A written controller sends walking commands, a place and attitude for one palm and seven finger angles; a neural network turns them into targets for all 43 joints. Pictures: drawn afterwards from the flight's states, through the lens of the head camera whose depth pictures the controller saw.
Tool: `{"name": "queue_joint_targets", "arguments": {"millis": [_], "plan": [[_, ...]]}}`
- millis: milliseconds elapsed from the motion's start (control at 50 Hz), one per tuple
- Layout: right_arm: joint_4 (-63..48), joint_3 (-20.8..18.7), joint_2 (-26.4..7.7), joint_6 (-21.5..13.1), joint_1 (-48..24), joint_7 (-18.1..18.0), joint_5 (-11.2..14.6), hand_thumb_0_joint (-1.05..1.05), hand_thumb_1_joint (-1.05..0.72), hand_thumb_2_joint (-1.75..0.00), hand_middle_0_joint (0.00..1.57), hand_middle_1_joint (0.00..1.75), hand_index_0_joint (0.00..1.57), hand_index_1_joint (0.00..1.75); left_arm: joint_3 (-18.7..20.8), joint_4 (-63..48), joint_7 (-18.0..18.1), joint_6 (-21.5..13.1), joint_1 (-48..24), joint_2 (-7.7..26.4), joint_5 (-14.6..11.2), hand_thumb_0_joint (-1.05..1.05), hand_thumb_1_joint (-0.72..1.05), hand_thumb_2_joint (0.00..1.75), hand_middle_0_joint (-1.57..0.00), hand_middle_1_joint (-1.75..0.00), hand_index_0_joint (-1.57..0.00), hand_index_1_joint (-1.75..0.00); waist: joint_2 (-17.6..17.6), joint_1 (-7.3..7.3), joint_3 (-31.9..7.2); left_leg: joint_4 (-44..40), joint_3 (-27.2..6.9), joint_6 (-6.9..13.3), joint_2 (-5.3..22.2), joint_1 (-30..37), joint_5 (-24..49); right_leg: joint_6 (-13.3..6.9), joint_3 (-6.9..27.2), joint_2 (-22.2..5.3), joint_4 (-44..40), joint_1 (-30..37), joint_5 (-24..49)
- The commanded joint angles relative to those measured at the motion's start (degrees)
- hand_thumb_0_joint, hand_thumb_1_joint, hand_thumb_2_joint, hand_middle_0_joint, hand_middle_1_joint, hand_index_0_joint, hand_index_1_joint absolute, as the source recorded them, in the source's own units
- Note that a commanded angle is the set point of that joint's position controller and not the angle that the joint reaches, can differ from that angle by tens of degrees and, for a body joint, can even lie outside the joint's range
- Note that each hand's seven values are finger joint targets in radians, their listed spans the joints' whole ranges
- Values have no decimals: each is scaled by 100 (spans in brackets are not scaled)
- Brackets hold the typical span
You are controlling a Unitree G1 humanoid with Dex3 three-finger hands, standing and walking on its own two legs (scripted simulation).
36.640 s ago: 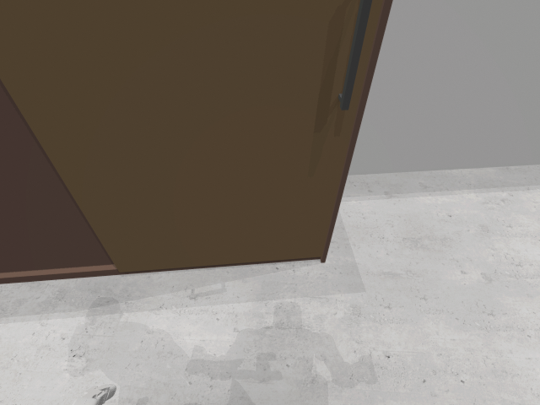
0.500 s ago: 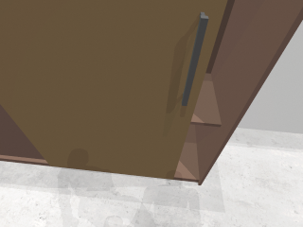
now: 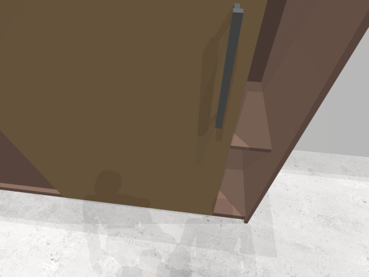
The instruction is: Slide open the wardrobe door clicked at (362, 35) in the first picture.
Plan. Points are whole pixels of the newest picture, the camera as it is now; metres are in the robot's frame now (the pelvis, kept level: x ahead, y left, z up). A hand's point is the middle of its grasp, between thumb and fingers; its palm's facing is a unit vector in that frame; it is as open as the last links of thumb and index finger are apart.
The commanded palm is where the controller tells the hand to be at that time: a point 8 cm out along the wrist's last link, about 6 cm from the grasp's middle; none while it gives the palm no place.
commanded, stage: look again from close up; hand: right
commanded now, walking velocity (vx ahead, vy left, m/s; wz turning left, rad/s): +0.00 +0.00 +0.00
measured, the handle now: (226, 76) +0.51 -0.06 +0.18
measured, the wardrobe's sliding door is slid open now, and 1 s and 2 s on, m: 0.18 0.18 0.18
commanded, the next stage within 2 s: raise the hand with hooked fingers in 1.40 s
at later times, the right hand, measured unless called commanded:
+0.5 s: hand out of the picture -0.01 -0.18 -0.17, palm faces -0.01 +0.97 -0.24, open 7.4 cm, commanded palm none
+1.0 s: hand out of the picture -0.01 -0.15 -0.18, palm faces +0.00 +0.98 -0.20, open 7.4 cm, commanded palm none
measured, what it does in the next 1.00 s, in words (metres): stands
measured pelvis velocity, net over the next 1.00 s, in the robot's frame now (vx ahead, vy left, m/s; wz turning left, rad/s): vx -0.02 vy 0.03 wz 0.02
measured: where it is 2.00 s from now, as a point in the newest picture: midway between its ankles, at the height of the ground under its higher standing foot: outside the picture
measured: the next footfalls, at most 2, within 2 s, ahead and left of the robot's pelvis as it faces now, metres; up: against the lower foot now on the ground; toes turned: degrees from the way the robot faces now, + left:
none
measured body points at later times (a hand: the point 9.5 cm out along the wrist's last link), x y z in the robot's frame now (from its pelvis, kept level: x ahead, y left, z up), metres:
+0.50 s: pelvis -0.02 +0.01 -0.01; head -0.01 +0.03 +0.44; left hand +0.00 +0.23 -0.17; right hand +0.00 -0.23 -0.16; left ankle -0.06 +0.14 -0.74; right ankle -0.02 -0.11 -0.74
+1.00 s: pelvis -0.02 +0.03 +0.00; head +0.00 +0.03 +0.45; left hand +0.00 +0.26 -0.16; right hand -0.01 -0.20 -0.16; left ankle -0.06 +0.14 -0.74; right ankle -0.02 -0.11 -0.74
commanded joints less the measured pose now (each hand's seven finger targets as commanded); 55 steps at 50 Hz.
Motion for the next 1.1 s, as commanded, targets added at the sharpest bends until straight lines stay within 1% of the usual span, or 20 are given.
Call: {"name": "queue_joint_targets", "arguments": {"millis": [0,20,40,60,80,100,120,140,160,180,260,320,340,400,460,680,760,860,900,1080], "plan": [[-62,-67,-433,-13,508,-58,34,0,-90,-90,20,30,20,30,68,-117,28,-55,383,616,27,0,90,90,-20,-30,-20,-30,-234,-15,-17,-215,-112,306,284,-105,1775,-42,462,-580,-284,212,2387],[-61,-63,-457,-12,507,-58,35,0,-90,-90,20,30,20,30,64,-107,23,-52,356,607,23,0,90,90,-20,-30,-20,-30,-246,-21,-27,-234,-124,308,288,-122,1738,-42,462,-585,-293,234,2340],[-73,-71,-481,-17,504,-59,25,0,-90,-90,20,30,20,30,73,-122,22,-44,364,622,11,0,90,90,-20,-30,-20,-30,-78,-26,48,-277,-102,305,276,-122,1746,-50,464,-588,-296,204,2287],[-103,11,-566,-196,698,-295,-67,0,-90,-90,20,30,20,30,84,-526,-105,-144,55,1002,-79,0,90,90,-20,-30,-20,-30,-340,-103,130,-197,-472,279,363,-532,2685,72,432,-664,744,-160,3035],[-374,-35,-735,-198,539,-257,-20,0,-90,-90,20,30,20,30,91,-627,-141,-140,301,772,7,0,90,90,-20,-30,-20,-30,-491,54,-28,37,-372,425,414,-416,1760,6,500,-580,545,-314,1560],[-422,-9,-635,-164,389,-200,-20,0,-90,-90,20,30,20,30,93,-613,-127,-140,285,749,15,0,90,90,-20,-30,-20,-30,-610,34,87,138,-311,454,300,-555,1166,-58,526,-586,322,-412,1388],[-432,12,-577,-146,419,-174,-16,0,-90,-90,20,30,20,30,75,-627,-133,-135,423,788,19,0,90,90,-20,-30,-20,-30,-548,53,2,161,-239,462,151,-577,603,-99,607,-634,269,-495,1288],[-456,-10,-584,-185,483,-154,-16,0,-90,-90,20,30,20,30,49,-661,-132,-169,455,774,45,0,90,90,-20,-30,-20,-30,-804,26,-329,319,-194,482,147,-366,1099,-144,604,-619,367,-339,2004],[-462,-16,-609,-178,510,-147,4,0,-90,-90,20,30,20,30,50,-697,-121,-171,455,807,33,0,90,90,-20,-30,-20,-30,-655,33,-538,444,-152,469,113,-296,1170,-161,593,-641,406,-140,2229],[-490,-7,-573,-162,515,-138,19,0,-90,-90,20,30,20,30,51,-736,-108,-166,441,861,22,0,90,90,-20,-30,-20,-30,-555,30,-539,456,-146,453,94,-353,1078,-178,589,-659,393,-99,2180],[-541,19,-568,-113,410,-111,18,0,-90,-90,20,30,20,30,45,-812,-99,-132,301,887,16,0,90,90,-20,-30,-20,-30,-92,9,-7,392,-207,411,112,-615,1033,-180,564,-612,240,-311,1694],[-566,22,-609,-62,359,-90,17,0,-90,-90,20,30,20,30,37,-808,-120,-90,225,900,10,0,90,90,-20,-30,-20,-30,55,8,362,241,-266,375,102,-855,482,-164,567,-578,-41,-490,798],[-568,23,-622,-76,395,-83,6,0,-90,-90,20,30,20,30,30,-802,-125,-99,184,868,8,0,90,90,-20,-30,-20,-30,-9,-26,405,194,-283,376,125,-830,595,-168,531,-558,-73,-515,836],[-578,25,-719,-75,382,-76,19,0,-90,-90,20,30,20,30,24,-774,-136,-89,168,922,6,0,90,90,-20,-30,-20,-30,107,-1,230,150,-342,361,161,-832,635,-127,459,-534,-78,-349,740],[-587,33,-746,-78,405,-69,15,0,-90,-90,20,30,20,30,21,-732,-140,-83,114,922,2,0,90,90,-20,-30,-20,-30,51,-18,260,42,-412,364,172,-858,545,-112,438,-516,-134,-356,591],[-516,19,-809,-115,443,-52,14,0,-90,-90,20,30,20,30,24,-561,-118,-109,58,899,-16,0,90,90,-20,-30,-20,-30,-46,-32,-103,-19,-450,375,222,-654,1246,-48,332,-580,-69,-104,986],[-475,12,-776,-115,459,-52,11,0,-90,-90,20,30,20,30,28,-499,-103,-110,32,876,-19,0,90,90,-20,-30,-20,-30,-109,-51,-37,-43,-442,376,217,-660,1382,-37,321,-601,-62,-87,1073],[-440,10,-762,-114,452,-49,5,0,-90,-90,20,30,20,30,27,-451,-96,-95,38,854,-17,0,90,90,-20,-30,-20,-30,-5,-44,65,-106,-439,383,216,-691,1355,-18,319,-610,-102,-121,1001],[-440,-1,-767,-111,443,-43,13,0,-90,-90,20,30,20,30,20,-440,-96,-95,30,838,-13,0,90,90,-20,-30,-20,-30,-83,-53,71,-129,-432,386,218,-678,1328,-9,317,-604,-106,-125,1011],[-446,-22,-814,-135,421,-41,7,0,-90,-90,20,30,20,30,39,-405,-83,-109,11,886,-11,0,90,90,-20,-30,-20,-30,-15,-48,-103,-114,-410,391,241,-529,1743,11,303,-631,-87,-20,1232]]}}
